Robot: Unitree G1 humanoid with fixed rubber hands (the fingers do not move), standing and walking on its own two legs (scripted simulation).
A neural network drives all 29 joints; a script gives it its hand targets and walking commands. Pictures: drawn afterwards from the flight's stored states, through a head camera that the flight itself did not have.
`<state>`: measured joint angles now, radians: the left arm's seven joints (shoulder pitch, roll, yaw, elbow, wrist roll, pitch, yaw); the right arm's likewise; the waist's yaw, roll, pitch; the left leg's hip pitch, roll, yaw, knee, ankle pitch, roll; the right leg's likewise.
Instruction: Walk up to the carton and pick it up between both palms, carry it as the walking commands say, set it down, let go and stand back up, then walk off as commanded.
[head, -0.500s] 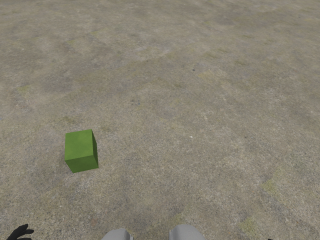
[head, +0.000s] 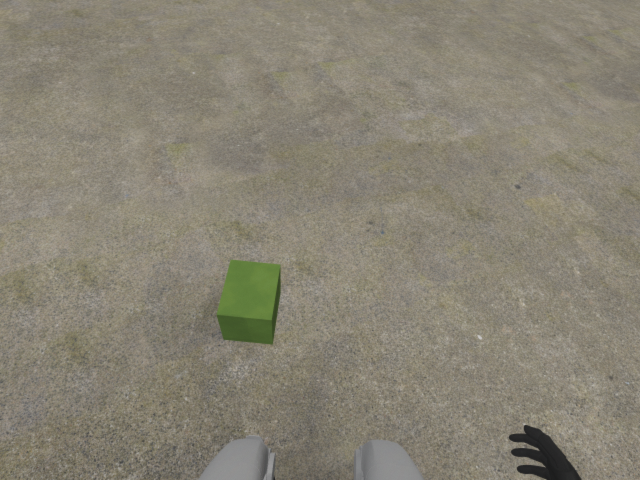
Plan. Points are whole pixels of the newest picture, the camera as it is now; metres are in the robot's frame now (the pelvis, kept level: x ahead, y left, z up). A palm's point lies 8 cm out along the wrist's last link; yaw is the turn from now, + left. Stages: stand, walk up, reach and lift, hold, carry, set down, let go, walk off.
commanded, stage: walk up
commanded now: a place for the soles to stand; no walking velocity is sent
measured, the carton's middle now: (251, 302) +0.68 +0.17 -0.64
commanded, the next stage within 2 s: none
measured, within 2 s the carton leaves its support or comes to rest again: neither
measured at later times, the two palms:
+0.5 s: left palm out of the picture +0.13 +0.28 -0.11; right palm out of the picture +0.14 -0.33 -0.12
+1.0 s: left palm out of the picture +0.07 +0.27 -0.11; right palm (551, 437) +0.19 -0.33 -0.10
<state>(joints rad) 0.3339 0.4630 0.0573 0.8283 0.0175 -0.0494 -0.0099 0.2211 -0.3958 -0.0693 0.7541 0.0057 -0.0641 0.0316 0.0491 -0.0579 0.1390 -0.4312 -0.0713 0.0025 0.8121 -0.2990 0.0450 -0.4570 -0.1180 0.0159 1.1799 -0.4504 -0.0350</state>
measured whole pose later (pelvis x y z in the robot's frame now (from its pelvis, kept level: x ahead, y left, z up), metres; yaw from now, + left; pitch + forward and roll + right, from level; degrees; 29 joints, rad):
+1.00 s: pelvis +0.04 -0.05 +0.00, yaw +11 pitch -5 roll +0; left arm 0.10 0.37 0.04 0.98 0.02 0.02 -0.02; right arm 0.13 -0.38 -0.02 0.98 -0.01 -0.04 -0.02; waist 0.02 -0.01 0.14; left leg -0.39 -0.06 -0.09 0.85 -0.37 0.00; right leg -0.38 -0.07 -0.12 0.85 -0.39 -0.02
